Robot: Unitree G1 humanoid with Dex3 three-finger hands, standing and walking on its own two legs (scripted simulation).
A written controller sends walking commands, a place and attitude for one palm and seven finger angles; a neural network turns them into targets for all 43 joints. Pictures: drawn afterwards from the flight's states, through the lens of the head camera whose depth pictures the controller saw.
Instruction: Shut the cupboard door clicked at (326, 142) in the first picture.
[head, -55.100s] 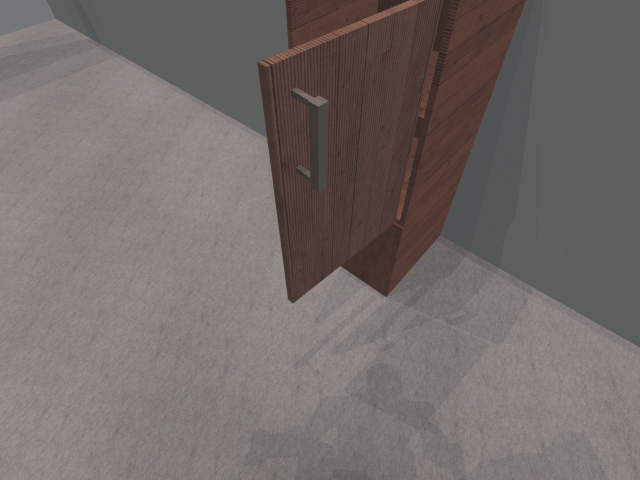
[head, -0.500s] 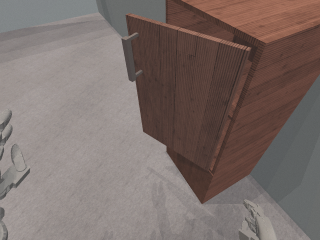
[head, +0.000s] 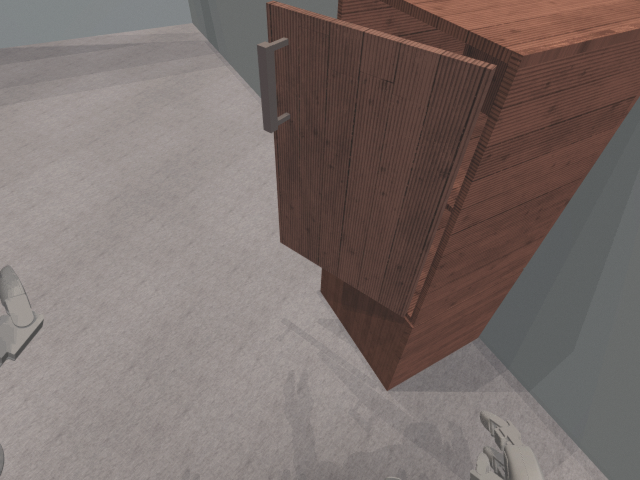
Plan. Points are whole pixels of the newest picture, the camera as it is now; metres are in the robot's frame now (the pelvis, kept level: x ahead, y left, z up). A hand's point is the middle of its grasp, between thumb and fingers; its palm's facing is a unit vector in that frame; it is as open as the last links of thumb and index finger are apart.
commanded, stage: step back with the hand held close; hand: left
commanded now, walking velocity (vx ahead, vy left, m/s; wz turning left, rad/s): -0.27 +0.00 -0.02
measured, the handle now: (276, 86) +0.72 +0.14 +0.15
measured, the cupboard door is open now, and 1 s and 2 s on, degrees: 24 24 24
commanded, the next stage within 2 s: stop stepping back and stand still in 0.50 s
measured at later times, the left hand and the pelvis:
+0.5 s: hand out of the picture +0.10 +0.27 +0.18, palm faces +0.56 -0.72 -0.41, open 7.4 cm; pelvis -0.09 -0.01 -0.01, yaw +4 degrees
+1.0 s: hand out of the picture -0.02 +0.27 +0.20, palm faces +0.59 -0.75 -0.31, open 7.4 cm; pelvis -0.20 -0.01 +0.02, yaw +4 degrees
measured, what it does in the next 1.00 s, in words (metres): walks backwards: right foot, then left foot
